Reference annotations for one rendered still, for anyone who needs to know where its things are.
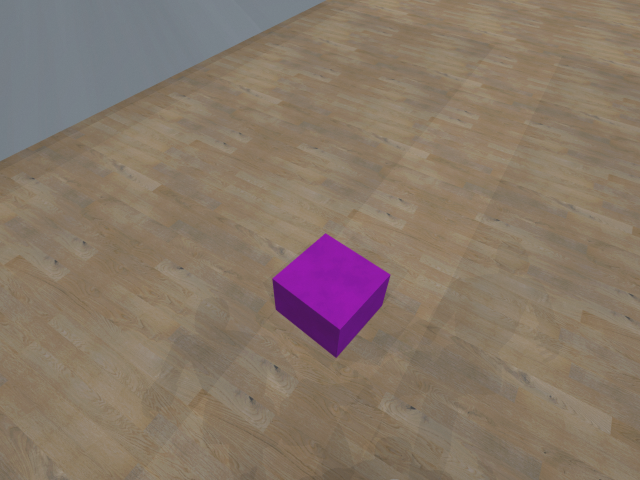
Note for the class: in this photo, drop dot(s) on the carton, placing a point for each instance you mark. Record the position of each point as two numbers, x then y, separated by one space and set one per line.
330 292

